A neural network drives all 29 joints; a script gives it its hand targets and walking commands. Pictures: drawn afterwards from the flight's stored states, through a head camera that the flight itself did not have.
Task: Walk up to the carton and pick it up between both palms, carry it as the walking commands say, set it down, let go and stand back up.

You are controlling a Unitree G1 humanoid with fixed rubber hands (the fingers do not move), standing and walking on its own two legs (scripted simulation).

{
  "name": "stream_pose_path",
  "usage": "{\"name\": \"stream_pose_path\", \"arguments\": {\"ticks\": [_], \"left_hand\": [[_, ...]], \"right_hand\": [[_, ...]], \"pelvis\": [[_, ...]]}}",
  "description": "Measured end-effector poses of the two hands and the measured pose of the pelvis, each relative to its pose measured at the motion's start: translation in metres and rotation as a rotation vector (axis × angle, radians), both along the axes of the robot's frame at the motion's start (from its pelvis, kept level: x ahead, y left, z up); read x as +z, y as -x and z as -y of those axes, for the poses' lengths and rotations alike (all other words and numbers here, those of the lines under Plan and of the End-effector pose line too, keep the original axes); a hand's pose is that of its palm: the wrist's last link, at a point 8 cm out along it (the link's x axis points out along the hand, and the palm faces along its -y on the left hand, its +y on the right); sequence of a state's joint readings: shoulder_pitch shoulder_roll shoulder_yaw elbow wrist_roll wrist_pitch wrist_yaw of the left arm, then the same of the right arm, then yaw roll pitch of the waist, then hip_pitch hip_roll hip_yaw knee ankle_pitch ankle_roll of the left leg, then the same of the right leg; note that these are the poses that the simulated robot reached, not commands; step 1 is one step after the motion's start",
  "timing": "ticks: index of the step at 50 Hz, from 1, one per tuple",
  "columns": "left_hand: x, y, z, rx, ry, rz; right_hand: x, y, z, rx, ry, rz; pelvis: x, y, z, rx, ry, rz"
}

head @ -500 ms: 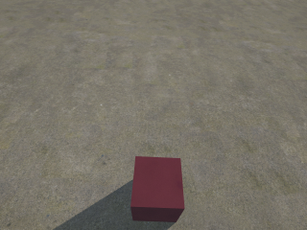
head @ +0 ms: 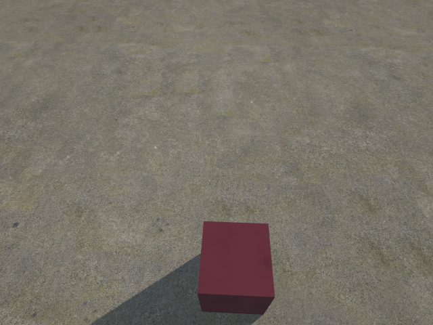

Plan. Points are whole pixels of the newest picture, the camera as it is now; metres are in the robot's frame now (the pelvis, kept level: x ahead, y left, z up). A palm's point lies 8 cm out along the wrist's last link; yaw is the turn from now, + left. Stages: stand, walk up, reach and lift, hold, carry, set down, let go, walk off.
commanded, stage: stand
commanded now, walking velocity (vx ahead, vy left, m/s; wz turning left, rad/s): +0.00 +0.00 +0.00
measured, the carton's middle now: (234, 268) +0.42 -0.03 -0.63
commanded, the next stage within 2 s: reach and lift in 0.16 s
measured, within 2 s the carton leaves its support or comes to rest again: neither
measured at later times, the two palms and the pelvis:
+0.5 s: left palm out of the picture +0.14 +0.21 -0.14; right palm out of the picture +0.14 -0.23 -0.14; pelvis -0.02 -0.01 -0.02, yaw +1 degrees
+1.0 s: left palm (139, 292) +0.21 +0.21 -0.17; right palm (339, 299) +0.21 -0.24 -0.18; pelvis -0.12 -0.04 -0.09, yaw +2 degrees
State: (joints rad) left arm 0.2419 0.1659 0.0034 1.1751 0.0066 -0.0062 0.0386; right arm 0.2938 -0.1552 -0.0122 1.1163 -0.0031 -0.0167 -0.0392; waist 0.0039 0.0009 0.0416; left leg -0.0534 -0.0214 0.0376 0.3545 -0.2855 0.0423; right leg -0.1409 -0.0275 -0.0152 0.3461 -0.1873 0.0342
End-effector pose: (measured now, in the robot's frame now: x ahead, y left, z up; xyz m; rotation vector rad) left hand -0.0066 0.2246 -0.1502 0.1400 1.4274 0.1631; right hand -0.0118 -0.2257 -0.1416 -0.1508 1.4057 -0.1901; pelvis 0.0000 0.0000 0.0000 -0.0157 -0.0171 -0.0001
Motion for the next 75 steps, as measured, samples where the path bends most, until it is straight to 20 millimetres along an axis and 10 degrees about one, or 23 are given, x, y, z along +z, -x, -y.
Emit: {"name": "stream_pose_path", "arguments": {"ticks": [9,15,18,29,38,55,75], "left_hand": [[-0.003,-0.002,0.005,0.015,0.015,-0.004],[0.006,-0.132,-0.008,-0.042,-0.020,0.175],[0.015,-0.166,-0.009,-0.045,-0.025,0.134],[-0.002,-0.138,0.020,-0.034,0.037,0.128],[-0.019,-0.157,0.013,-0.093,0.022,0.269],[-0.026,-0.252,0.024,-0.048,0.052,0.425],[-0.056,-0.377,0.023,-0.078,0.026,0.673]], "right_hand": [[-0.002,-0.001,-0.003,-0.013,-0.005,-0.010],[-0.002,-0.133,0.011,0.044,0.003,0.158],[0.006,-0.173,0.018,0.034,0.000,0.142],[-0.011,-0.136,0.003,0.034,-0.053,0.112],[-0.030,-0.143,0.016,0.054,-0.046,0.243],[-0.039,-0.254,0.012,0.059,-0.017,0.394],[-0.072,-0.368,0.025,0.018,-0.012,0.660]], "pelvis": [[-0.003,-0.004,-0.001,0.007,0.001,-0.044],[-0.023,0.017,0.000,0.007,0.007,-0.166],[-0.027,0.020,0.002,0.000,0.012,-0.234],[-0.034,0.031,0.021,0.020,-0.006,-0.314],[-0.068,0.074,0.030,0.020,-0.002,-0.291],[-0.094,0.129,0.036,0.030,-0.020,-0.334],[-0.114,0.106,0.030,0.026,-0.024,-0.657]]}}
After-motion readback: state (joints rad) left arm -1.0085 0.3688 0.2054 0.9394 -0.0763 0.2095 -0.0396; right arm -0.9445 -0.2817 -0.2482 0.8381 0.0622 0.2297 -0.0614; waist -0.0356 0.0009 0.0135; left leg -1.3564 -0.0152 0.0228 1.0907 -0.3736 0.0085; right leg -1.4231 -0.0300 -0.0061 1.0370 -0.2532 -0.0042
